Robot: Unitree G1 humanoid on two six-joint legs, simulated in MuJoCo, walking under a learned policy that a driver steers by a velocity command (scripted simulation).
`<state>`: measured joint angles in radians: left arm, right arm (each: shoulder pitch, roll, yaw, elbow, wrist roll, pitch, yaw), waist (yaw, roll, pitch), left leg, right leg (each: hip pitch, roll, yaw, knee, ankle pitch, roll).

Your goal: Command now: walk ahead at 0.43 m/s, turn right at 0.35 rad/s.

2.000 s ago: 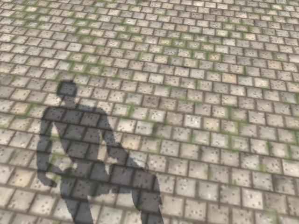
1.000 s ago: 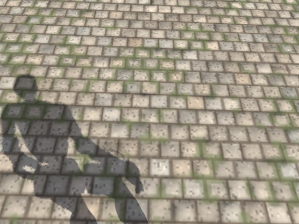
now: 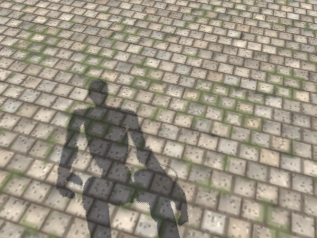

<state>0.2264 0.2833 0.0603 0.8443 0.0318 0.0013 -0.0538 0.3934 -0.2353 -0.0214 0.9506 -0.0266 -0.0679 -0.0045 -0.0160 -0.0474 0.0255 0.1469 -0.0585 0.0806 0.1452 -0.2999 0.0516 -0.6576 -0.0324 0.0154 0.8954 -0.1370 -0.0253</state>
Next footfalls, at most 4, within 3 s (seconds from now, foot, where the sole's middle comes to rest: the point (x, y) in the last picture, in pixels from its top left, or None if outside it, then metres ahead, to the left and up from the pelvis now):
0.16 right None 0.25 -0.10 -0.77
0.72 left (166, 213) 0.60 -0.04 -0.77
1.22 right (225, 176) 0.78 -0.32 -0.77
1.70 left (191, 137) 1.02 -0.18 -0.77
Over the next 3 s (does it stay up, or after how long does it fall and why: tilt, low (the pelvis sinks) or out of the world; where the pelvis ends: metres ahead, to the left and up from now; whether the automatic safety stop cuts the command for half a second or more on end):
stays up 0.88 -0.24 0.01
